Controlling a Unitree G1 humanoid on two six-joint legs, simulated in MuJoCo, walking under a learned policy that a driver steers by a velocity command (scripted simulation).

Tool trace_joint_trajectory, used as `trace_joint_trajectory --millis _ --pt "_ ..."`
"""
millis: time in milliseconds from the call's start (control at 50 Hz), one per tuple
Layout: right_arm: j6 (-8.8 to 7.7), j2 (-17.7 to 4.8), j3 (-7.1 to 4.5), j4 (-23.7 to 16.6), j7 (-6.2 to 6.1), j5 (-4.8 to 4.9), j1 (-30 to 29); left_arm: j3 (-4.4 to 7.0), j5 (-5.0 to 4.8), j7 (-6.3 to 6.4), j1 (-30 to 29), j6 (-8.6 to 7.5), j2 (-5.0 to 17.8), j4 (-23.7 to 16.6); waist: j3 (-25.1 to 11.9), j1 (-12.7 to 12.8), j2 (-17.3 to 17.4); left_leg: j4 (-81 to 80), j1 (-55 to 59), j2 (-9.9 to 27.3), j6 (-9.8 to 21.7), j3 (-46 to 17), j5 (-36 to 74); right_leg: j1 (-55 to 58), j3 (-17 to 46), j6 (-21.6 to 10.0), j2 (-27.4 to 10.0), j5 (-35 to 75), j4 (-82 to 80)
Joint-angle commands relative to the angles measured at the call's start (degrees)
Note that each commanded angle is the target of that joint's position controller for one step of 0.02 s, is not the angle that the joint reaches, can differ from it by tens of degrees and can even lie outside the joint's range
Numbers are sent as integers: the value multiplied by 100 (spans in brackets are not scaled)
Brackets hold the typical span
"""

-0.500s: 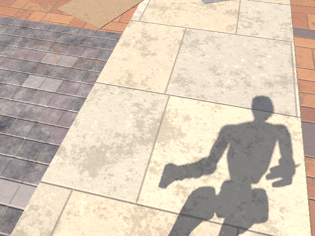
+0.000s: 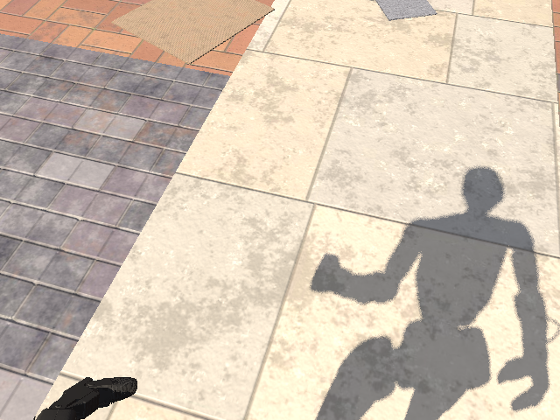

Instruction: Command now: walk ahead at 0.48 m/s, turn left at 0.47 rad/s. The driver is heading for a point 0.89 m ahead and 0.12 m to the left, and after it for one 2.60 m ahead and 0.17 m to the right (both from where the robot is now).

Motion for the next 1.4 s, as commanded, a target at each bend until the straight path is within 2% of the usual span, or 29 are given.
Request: trace_joint_trajectory --millis 20,80,220,320,360,380,400,420,440,460,500,520,600,700,820,880,900,920,940,960,1000,1080,1220,1280,1300,1320,1340,1360,1400 --pt "-154 -723 -149 -684 15 8 -611 278 38 55 1433 60 708 101 -316 919 -813 2021 -3255 515 18 127 392 2940 2390 -1141 -2139 -685 -1190" --pt "-48 -412 -121 -809 119 -52 -932 218 77 28 947 64 514 201 257 597 -845 1717 -2912 767 -3 258 1011 1804 1178 -968 -1681 659 -1610" --pt "-65 -201 34 -1196 337 -125 -1868 323 2 79 884 14 967 536 442 654 -546 -324 -2402 714 -46 652 2738 1364 -271 -842 -1519 1683 -1818" --pt "-36 -431 -25 -1575 484 -100 -2515 408 -135 89 1209 124 1359 746 494 737 -477 -1259 -1984 426 328 1086 2396 2054 -706 -598 -1762 2579 -1410" --pt "13 -706 -170 -1574 477 -131 -2105 458 -148 122 1286 216 1565 763 73 415 -646 -1341 -1117 -23 582 1454 1823 2276 -954 -468 -1724 4414 -374" --pt "41 -941 -320 -1380 443 -113 -1268 440 -154 149 1273 266 1551 748 -364 -71 -579 -1616 55 -302 773 1572 1998 1985 -1131 -340 -1575 4843 744" --pt "99 -1320 -513 -1158 338 -96 -281 351 -75 182 1389 252 1355 674 -859 -519 -250 -1622 1794 -130 1021 1013 2150 775 -1156 -121 -1379 3885 2360" --pt "70 -2084 -612 -1189 280 -67 -354 50 164 83 2105 138 468 342 -1485 207 1562 -2070 3877 1580 2093 -2275 1366 -1830 -881 241 -324 -1811 4737" --pt "4 -1661 -475 -1395 298 -78 -54 80 1 -7 1604 -81 922 284 -2554 -233 1010 -3133 4207 2019 2381 -4098 271 -2356 511 166 -90 -2330 5463" --pt "-61 -1372 -382 -1305 328 -153 -231 180 -227 -41 943 -153 1253 101 -1684 -330 600 -3339 3682 1858 1990 -3366 435 -2818 591 66 -339 -1773 5441" --pt "-102 -1013 -252 -1384 308 -186 -1099 114 -76 48 842 -160 1093 141 -582 228 -134 -3306 1828 1502 1632 -1981 2121 -2351 435 60 -799 -986 4521" --pt "-121 -830 -176 -1461 295 -290 -1417 147 -26 67 1052 -66 1139 246 -462 481 -34 -3327 1129 1385 1569 -1422 3397 -1789 432 105 -972 -887 4306" --pt "-257 -825 -130 -1134 263 -313 -1542 82 34 140 1382 243 811 495 -362 713 53 -3537 162 1169 1500 -120 5627 -1075 179 369 -913 -442 3555" --pt "-215 -736 -71 -797 142 -356 -1523 -24 2 54 740 259 550 432 -222 425 178 -3639 314 826 1076 897 5251 -797 89 297 -752 1537 1679" --pt "27 -951 -165 -515 36 -268 -1480 114 -3 -155 280 286 830 17 -54 246 263 -3002 1404 1380 1065 741 5113 -1287 33 63 -518 510 932" --pt "195 -935 -191 -560 -99 -126 -1620 221 24 -214 883 296 924 15 -284 589 203 -1746 1407 1189 715 901 5532 -493 -201 -248 -214 674 127" --pt "172 -886 -179 -633 -135 -217 -1454 368 48 -148 1327 290 1364 42 -730 702 -381 -611 891 699 320 1206 4781 559 526 -580 -590 2905 -21" --pt "94 -629 -83 -855 -98 -411 -1209 477 115 -55 1555 321 1894 -53 -1207 557 -1506 1321 -956 -284 -190 1433 1469 2141 2386 -1624 -1862 5151 63" --pt "55 -580 -19 -851 -6 -428 -1287 373 154 -19 1757 357 1554 -69 -1989 731 -1642 2324 -1833 -660 -296 508 -1117 2891 3517 -2272 -2366 5002 -253" --pt "83 -784 -69 -832 60 -255 -1405 318 95 -12 1453 395 1324 -189 -1812 745 -995 2673 -2024 -285 -271 128 -897 2615 3021 -2021 -2144 3907 -320" --pt "219 -748 -87 -841 9 -245 -1757 251 -69 34 854 526 1066 -337 -885 576 -222 2062 -2179 54 -318 287 -269 1471 2229 -1465 -1633 2259 -586" --pt "321 -545 -69 -813 -75 -257 -1620 323 44 138 586 714 1212 -464 -620 371 -871 580 -1310 -72 -529 554 300 430 1827 -1243 -1022 1358 -881" --pt "201 -598 -102 -831 -45 -216 -1798 397 3 246 569 846 1298 -558 -727 578 -1119 -871 -788 -153 -489 386 732 433 2462 -1089 -975 13 -795" --pt "97 -596 -154 -759 33 -193 -1516 392 -65 249 424 921 1261 -611 -648 410 -1157 -2107 -188 -209 -289 519 1179 374 2662 -903 -830 39 -541" --pt "78 -678 -203 -701 44 -214 -1337 374 -100 261 453 943 1191 -611 -624 329 -1066 -2684 293 -51 -169 492 1530 135 2567 -718 -636 -153 -340" --pt "90 -1073 -306 -725 16 -323 -1162 302 -76 256 582 944 943 -640 -663 376 -375 -3088 877 975 198 -353 1481 -494 2131 -401 -255 -1063 477" --pt "155 -1548 -417 -691 7 -501 -1281 289 -104 233 476 880 828 -866 -241 570 1475 -3530 766 2041 1049 -1807 2162 -1672 794 -72 698 -2140 1650" --pt "116 -1275 -358 -883 -1 -590 -1541 422 17 216 586 798 1263 -780 -266 512 1320 -3556 481 2504 1491 -2185 2543 -1712 884 167 327 -2360 3085" --pt "105 -803 -225 -1050 -69 -414 -2089 518 -59 208 932 882 1347 -419 -172 728 564 -3276 430 1793 1038 -959 2733 -1632 800 351 188 -1687 3974"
